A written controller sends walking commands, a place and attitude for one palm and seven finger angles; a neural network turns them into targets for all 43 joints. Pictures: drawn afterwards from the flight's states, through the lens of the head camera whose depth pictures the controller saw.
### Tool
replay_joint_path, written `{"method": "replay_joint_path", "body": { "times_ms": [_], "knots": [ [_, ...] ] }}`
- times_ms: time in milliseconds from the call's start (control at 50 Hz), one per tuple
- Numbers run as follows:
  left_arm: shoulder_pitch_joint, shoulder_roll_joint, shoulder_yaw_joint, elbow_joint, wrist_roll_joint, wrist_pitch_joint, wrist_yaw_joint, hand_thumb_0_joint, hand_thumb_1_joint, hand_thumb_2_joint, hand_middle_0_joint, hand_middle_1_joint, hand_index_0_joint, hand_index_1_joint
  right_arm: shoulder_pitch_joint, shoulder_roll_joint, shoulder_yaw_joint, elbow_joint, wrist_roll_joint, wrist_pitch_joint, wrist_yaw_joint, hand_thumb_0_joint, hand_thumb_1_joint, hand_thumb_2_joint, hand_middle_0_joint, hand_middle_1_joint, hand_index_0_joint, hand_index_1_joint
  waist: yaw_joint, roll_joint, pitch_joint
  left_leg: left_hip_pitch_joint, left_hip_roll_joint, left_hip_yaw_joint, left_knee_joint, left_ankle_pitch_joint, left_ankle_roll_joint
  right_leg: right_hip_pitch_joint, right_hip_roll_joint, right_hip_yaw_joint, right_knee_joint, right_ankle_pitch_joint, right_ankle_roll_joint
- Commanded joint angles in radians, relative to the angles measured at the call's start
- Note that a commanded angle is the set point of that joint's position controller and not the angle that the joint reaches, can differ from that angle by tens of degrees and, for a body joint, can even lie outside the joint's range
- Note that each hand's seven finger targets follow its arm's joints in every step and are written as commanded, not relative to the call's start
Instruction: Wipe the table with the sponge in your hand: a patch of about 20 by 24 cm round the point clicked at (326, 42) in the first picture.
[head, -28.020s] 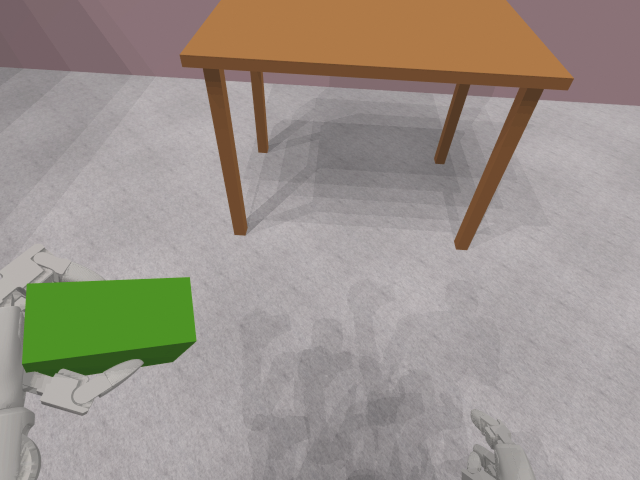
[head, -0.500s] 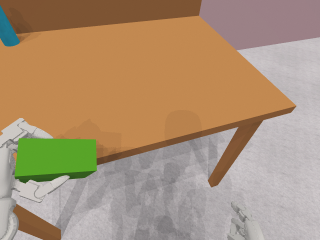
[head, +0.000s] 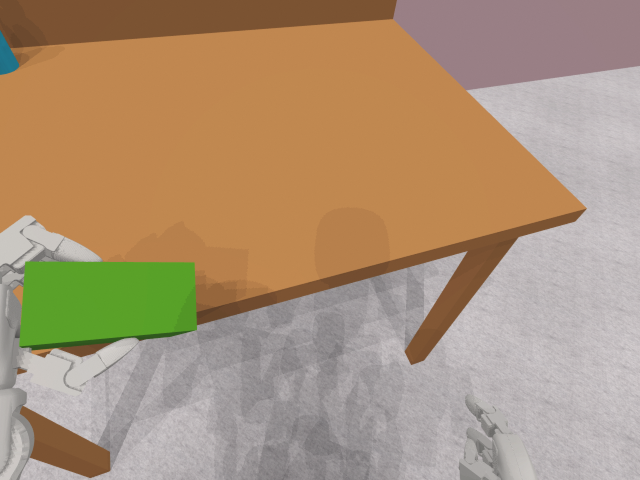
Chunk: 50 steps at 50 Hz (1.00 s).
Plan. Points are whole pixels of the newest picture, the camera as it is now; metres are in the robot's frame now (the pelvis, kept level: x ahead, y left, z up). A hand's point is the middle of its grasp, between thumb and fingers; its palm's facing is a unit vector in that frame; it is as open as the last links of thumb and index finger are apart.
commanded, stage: look again from close up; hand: left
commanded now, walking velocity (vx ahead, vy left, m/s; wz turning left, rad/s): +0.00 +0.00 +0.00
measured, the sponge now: (136, 305) +0.24 +0.21 +0.13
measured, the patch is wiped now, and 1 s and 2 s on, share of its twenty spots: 0.00 0.00 0.00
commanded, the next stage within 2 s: turn the palm down, sponge in hand in 0.38 s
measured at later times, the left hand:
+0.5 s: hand (66, 294) +0.22 +0.25 +0.17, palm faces +0.40 -0.83 -0.38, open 10.1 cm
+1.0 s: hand (44, 304) +0.21 +0.26 +0.18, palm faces +0.56 -0.54 -0.63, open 10.1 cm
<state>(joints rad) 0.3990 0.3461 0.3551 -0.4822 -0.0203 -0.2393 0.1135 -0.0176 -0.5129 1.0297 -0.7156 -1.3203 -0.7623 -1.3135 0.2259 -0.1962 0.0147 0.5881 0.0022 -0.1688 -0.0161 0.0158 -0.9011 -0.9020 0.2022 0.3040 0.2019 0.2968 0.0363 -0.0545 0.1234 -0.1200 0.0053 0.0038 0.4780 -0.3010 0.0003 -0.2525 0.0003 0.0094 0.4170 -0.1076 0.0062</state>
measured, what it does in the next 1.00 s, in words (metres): stands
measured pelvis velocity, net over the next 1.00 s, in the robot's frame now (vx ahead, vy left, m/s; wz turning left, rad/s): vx -0.01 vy -0.04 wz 0.06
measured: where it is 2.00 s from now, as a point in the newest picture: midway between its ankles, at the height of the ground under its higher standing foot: outside the picture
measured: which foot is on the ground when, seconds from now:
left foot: down 0.00-1.00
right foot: down 0.00-1.00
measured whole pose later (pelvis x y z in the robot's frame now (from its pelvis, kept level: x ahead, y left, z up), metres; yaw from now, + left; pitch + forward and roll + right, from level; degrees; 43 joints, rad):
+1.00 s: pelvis -0.01 -0.04 -0.01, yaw +4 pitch -4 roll +1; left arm 0.20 0.49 0.29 -0.32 0.20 0.06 0.20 -0.02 -0.51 1.03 -0.72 -1.32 -0.76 -1.31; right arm 0.17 -0.25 0.03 0.67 -0.01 -0.05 -0.05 0.02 -0.90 -0.90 0.20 0.30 0.20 0.30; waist 0.09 0.05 0.03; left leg -0.19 0.02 -0.07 0.57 -0.33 -0.03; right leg -0.33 0.01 -0.06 0.56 -0.18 -0.04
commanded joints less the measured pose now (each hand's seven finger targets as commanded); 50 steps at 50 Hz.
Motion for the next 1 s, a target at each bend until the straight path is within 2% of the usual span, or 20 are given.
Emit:
{"method": "replay_joint_path", "body": {
  "times_ms": [0,140,360,440,460,480,500,520,540,560,580,620,660,700,740,760,780,820,860,980],
  "knots": [
    [-0.080,0.158,0.095,-0.219,-0.006,-0.065,0.020,0.000,0.100,1.300,-1.200,-1.600,-1.200,-1.600,-0.088,-0.128,-0.058,-0.163,0.008,-0.060,-0.007,0.000,-0.900,-0.900,0.200,0.300,0.200,0.300,-0.005,0.118,-0.204,-0.155,0.039,-0.014,-0.131,0.141,0.004,0.253,-0.029,0.028,0.006,0.106,-0.014],
    [-0.066,0.150,0.095,-0.153,-0.008,-0.049,0.012,0.000,0.100,1.300,-1.200,-1.600,-1.200,-1.600,-0.085,-0.128,-0.058,-0.161,0.011,-0.037,-0.005,0.000,-0.900,-0.900,0.200,0.300,0.200,0.300,-0.007,0.069,-0.157,-0.200,0.041,-0.014,-0.146,0.090,0.005,0.243,-0.028,0.028,-0.012,0.057,-0.009],
    [-0.088,0.179,0.109,-0.248,-0.005,-0.055,0.023,0.000,0.100,1.300,-1.200,-1.600,-1.200,-1.600,-0.101,-0.123,-0.057,-0.166,0.011,-0.046,-0.006,0.000,-0.900,-0.900,0.200,0.300,0.200,0.300,-0.005,0.140,-0.181,-0.162,0.036,-0.013,-0.143,0.119,0.006,0.248,-0.022,0.025,0.004,0.100,-0.013],
    [-0.074,0.154,0.093,-0.206,-0.008,-0.051,0.022,0.000,0.100,1.300,-1.200,-1.600,-1.200,-1.600,-0.087,-0.123,-0.060,-0.166,0.010,-0.036,-0.004,0.000,-0.900,-0.900,0.200,0.300,0.200,0.300,-0.007,0.092,-0.186,-0.165,0.037,-0.011,-0.128,0.125,0.001,0.257,-0.032,0.031,-0.006,0.116,-0.014],
    [-1.024,0.995,0.362,-0.581,-0.003,-0.223,0.040,0.000,0.100,1.300,-1.200,-1.600,-1.200,-1.600,0.081,-0.162,0.158,-0.281,0.055,-0.018,-0.066,0.000,-0.900,-0.900,0.200,0.300,0.200,0.300,-0.079,0.402,-0.177,-0.250,0.024,-0.046,-0.066,0.213,0.019,0.151,-0.007,-0.002,0.055,-0.182,0.035],
    [-0.607,0.529,0.348,0.089,0.137,-0.012,-0.016,0.000,0.100,1.300,-1.200,-1.600,-1.200,-1.600,0.032,-0.110,-0.054,-0.097,-0.111,-0.040,-0.042,0.000,-0.900,-0.900,0.200,0.300,0.200,0.300,0.079,0.341,-0.462,-0.011,0.018,0.002,-0.063,0.612,-0.020,0.291,-0.009,-0.024,0.042,0.018,-0.064],
    [-0.400,0.311,0.155,0.146,0.049,0.056,-0.039,0.000,0.100,1.300,-1.200,-1.600,-1.200,-1.600,-0.024,-0.146,-0.043,-0.106,-0.088,-0.052,0.024,0.000,-0.900,-0.900,0.200,0.300,0.200,0.300,0.017,0.243,-0.303,-0.103,-0.003,-0.010,-0.055,0.756,-0.095,0.199,0.040,-0.094,0.024,0.131,-0.066],
    [-0.393,0.291,0.170,-0.024,0.008,0.074,-0.049,0.000,0.100,1.300,-1.200,-1.600,-1.200,-1.600,0.003,-0.184,-0.062,-0.086,-0.077,-0.046,0.036,0.000,-0.900,-0.900,0.200,0.300,0.200,0.300,0.012,0.228,-0.439,0.021,0.011,0.017,-0.014,0.849,-0.094,0.207,0.044,-0.081,0.044,0.241,-0.050],
    [-0.308,0.249,0.161,0.042,-0.044,0.136,-0.090,0.000,0.100,1.300,-1.200,-1.600,-1.200,-1.600,-0.006,-0.191,-0.071,-0.070,-0.058,-0.048,0.029,0.000,-0.900,-0.900,0.200,0.300,0.200,0.300,0.045,0.229,-0.434,0.043,0.009,0.021,-0.021,0.801,-0.085,0.215,0.027,-0.074,0.020,0.247,-0.042],
    [-0.212,0.141,0.082,0.085,-0.095,0.198,-0.129,0.000,0.100,1.300,-1.200,-1.600,-1.200,-1.600,-0.060,-0.176,-0.051,-0.078,-0.027,-0.050,0.037,0.000,-0.900,-0.900,0.200,0.300,0.200,0.300,0.041,0.260,-0.355,0.038,0.016,0.030,-0.035,0.724,-0.082,0.207,0.022,-0.070,-0.002,0.238,-0.043],
    [-0.168,0.134,0.042,0.022,-0.106,0.229,-0.153,0.000,0.100,1.300,-1.200,-1.600,-1.200,-1.600,-0.063,-0.196,-0.053,-0.072,-0.025,-0.049,0.043,0.000,-0.900,-0.900,0.200,0.300,0.200,0.300,0.053,0.187,-0.320,-0.008,0.019,0.029,-0.058,0.604,-0.059,0.206,0.006,-0.093,-0.001,0.235,-0.035],
    [-0.101,0.144,-0.024,-0.014,-0.050,0.278,-0.163,0.000,0.100,1.300,-1.200,-1.600,-1.200,-1.600,-0.137,-0.204,-0.037,-0.116,-0.001,-0.032,0.046,0.000,-0.900,-0.900,0.200,0.300,0.200,0.300,0.041,0.058,-0.167,-0.113,0.012,0.014,-0.101,0.343,-0.006,0.143,0.009,-0.112,0.008,0.082,-0.025],
    [-0.136,0.224,-0.007,-0.117,0.060,0.271,-0.118,0.000,0.100,1.300,-1.200,-1.600,-1.200,-1.600,-0.195,-0.185,-0.019,-0.161,0.011,-0.011,0.047,0.000,-0.900,-0.900,0.200,0.300,0.200,0.300,0.028,0.051,-0.092,-0.174,0.005,0.014,-0.128,0.159,0.015,0.102,0.019,-0.097,0.016,-0.060,-0.025],
    [-0.165,0.290,0.056,-0.181,0.130,0.220,-0.048,0.000,0.100,1.300,-1.200,-1.600,-1.200,-1.600,-0.170,-0.166,-0.035,-0.179,-0.022,0.002,0.031,0.000,-0.900,-0.900,0.200,0.300,0.200,0.300,0.034,0.017,-0.148,-0.217,-0.008,0.000,-0.132,0.042,0.022,0.097,0.010,-0.080,0.029,-0.185,-0.017],
    [-0.236,0.336,0.128,-0.230,0.133,0.150,0.026,0.000,0.100,1.300,-1.200,-1.600,-1.200,-1.600,-0.176,-0.154,-0.040,-0.177,-0.029,0.006,0.013,0.000,-0.900,-0.900,0.200,0.300,0.200,0.300,0.039,-0.002,-0.199,-0.238,-0.020,-0.007,-0.106,-0.051,0.023,0.081,0.006,-0.054,0.031,-0.285,-0.008],
    [-0.311,0.430,0.207,-0.291,0.134,0.118,0.067,0.000,0.100,1.300,-1.200,-1.600,-1.200,-1.600,-0.187,-0.150,-0.034,-0.175,-0.020,0.004,0.004,0.000,-0.900,-0.900,0.200,0.300,0.200,0.300,0.047,0.035,-0.233,-0.232,-0.021,-0.001,-0.098,-0.100,0.020,0.086,0.012,-0.031,0.032,-0.328,-0.009],
    [-0.312,0.344,0.147,-0.231,0.141,0.103,0.096,0.000,0.100,1.300,-1.200,-1.600,-1.200,-1.600,-0.180,-0.126,-0.036,-0.158,-0.026,0.005,-0.003,0.000,-0.900,-0.900,0.200,0.300,0.200,0.300,0.054,0.054,-0.241,-0.249,-0.026,0.004,-0.077,-0.083,0.013,0.084,0.000,-0.030,0.036,-0.326,-0.016],
    [-0.322,0.347,0.143,-0.175,0.168,0.090,0.145,0.000,0.100,1.300,-1.200,-1.600,-1.200,-1.600,-0.152,-0.136,-0.050,-0.113,-0.025,0.014,-0.015,0.000,-0.900,-0.900,0.200,0.300,0.200,0.300,0.045,0.150,-0.242,-0.238,-0.029,0.012,-0.048,-0.074,0.009,0.067,-0.002,-0.014,0.032,-0.304,-0.021],
    [-0.357,0.386,0.126,-0.137,0.215,0.128,0.169,0.000,0.100,1.300,-1.200,-1.600,-1.200,-1.600,-0.155,-0.138,-0.037,-0.108,-0.019,0.023,-0.022,0.000,-0.900,-0.900,0.200,0.300,0.200,0.300,0.031,0.234,-0.238,-0.243,-0.039,0.020,-0.039,-0.102,0.011,0.059,-0.010,0.004,0.018,-0.316,-0.025],
    [-0.443,0.425,-0.008,0.044,0.237,0.385,0.014,0.000,0.100,1.300,-1.200,-1.600,-1.200,-1.600,-0.251,-0.171,-0.025,-0.098,0.008,0.086,-0.074,0.000,-0.900,-0.900,0.200,0.300,0.200,0.300,0.012,0.075,-0.180,-0.252,-0.037,0.030,0.001,-0.085,0.021,0.142,-0.086,0.130,-0.098,-0.481,-0.003]
  ]
}}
